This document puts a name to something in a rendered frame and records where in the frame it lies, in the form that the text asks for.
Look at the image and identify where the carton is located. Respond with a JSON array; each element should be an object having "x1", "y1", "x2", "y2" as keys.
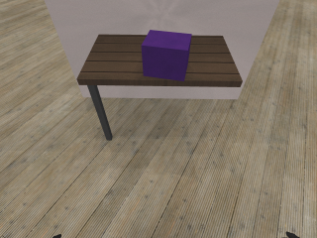
[{"x1": 141, "y1": 30, "x2": 192, "y2": 81}]

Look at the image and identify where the table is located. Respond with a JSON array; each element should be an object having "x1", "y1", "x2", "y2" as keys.
[{"x1": 77, "y1": 34, "x2": 243, "y2": 141}]

